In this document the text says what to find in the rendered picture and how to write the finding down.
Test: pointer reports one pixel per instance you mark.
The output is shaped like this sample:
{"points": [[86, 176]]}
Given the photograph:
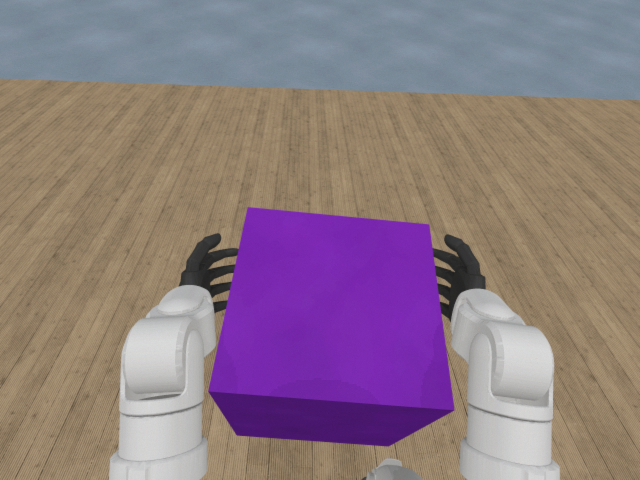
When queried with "robot right shin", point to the robot right shin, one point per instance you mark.
{"points": [[390, 461]]}

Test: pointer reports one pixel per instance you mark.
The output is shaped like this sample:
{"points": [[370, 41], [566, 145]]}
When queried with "robot left forearm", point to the robot left forearm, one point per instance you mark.
{"points": [[162, 389]]}

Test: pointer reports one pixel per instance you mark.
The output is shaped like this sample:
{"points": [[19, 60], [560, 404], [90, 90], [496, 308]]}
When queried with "right robot hand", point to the right robot hand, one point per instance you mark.
{"points": [[466, 276]]}

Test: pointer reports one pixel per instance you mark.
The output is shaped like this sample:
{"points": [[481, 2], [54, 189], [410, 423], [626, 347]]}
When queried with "left robot hand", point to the left robot hand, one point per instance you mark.
{"points": [[197, 270]]}

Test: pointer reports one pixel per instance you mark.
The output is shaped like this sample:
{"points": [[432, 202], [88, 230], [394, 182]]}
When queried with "robot right forearm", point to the robot right forearm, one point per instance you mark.
{"points": [[509, 391]]}

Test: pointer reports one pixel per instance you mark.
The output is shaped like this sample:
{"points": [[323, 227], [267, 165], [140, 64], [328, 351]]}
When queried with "carton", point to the carton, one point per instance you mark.
{"points": [[333, 331]]}

